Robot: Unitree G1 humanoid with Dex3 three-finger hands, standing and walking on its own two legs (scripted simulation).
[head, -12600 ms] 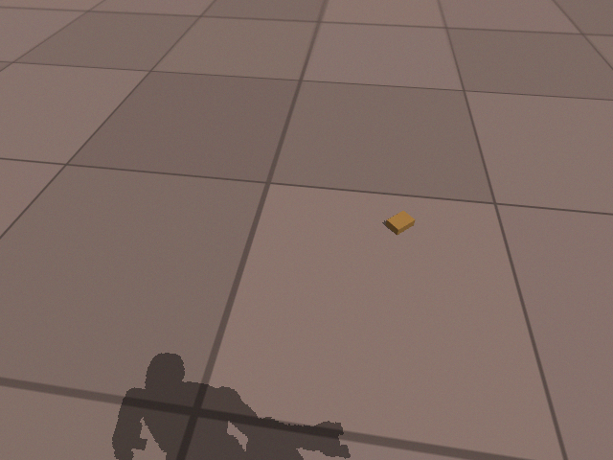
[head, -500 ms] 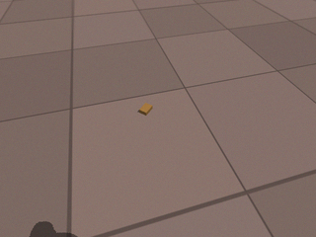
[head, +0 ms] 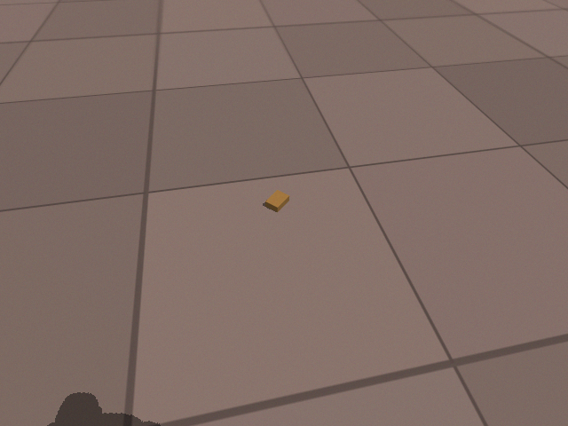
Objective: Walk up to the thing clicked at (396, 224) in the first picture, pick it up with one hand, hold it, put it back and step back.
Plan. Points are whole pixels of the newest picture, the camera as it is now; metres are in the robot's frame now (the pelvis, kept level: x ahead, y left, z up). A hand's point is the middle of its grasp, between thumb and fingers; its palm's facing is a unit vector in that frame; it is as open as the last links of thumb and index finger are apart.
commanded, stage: walk up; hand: left
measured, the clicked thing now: (277, 200) +1.30 +0.02 -0.76
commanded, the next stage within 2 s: none
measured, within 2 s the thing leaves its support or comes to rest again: neither
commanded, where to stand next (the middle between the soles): +1.32 -0.52 m, yaw +56 degrees
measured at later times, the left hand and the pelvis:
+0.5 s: hand out of the picture +0.16 +0.30 -0.15, palm faces +0.26 -0.93 -0.27, open 7.4 cm; pelvis +0.14 +0.00 -0.01, yaw +18 degrees
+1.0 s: hand (194, 406) +0.22 +0.16 -0.17, palm faces +0.56 -0.75 -0.34, open 7.4 cm; pelvis +0.38 -0.08 -0.03, yaw +34 degrees
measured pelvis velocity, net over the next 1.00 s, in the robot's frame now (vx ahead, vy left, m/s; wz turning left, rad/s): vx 0.38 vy -0.08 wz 0.60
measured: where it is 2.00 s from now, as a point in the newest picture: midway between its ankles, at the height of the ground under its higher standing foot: (343, 278)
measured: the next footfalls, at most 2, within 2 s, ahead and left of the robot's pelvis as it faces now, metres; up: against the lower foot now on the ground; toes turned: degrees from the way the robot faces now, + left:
left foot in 0.18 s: +0.15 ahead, +0.16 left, +0.00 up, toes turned +13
right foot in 0.64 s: +0.40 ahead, -0.16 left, +0.00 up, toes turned +20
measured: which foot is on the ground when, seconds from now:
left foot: up 0.00-0.16, down 0.18-0.66, up 0.68-0.98, down 1.00-1.00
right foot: down 0.00-0.16, up 0.18-0.62, down 0.64-1.00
